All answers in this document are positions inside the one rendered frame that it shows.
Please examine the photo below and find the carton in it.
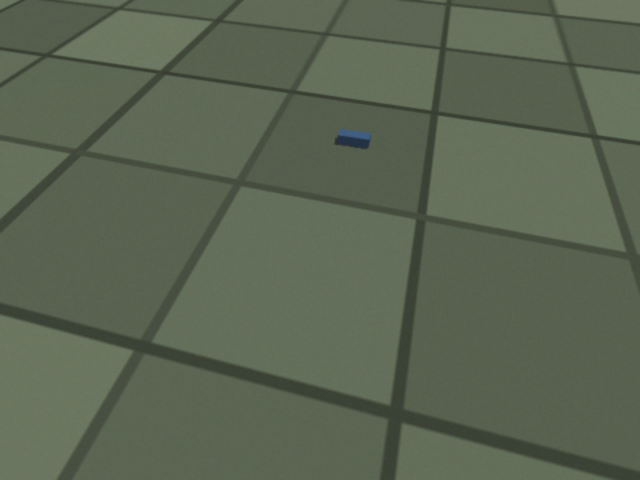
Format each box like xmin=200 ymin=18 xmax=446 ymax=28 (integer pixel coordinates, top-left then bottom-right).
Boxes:
xmin=337 ymin=129 xmax=371 ymax=148

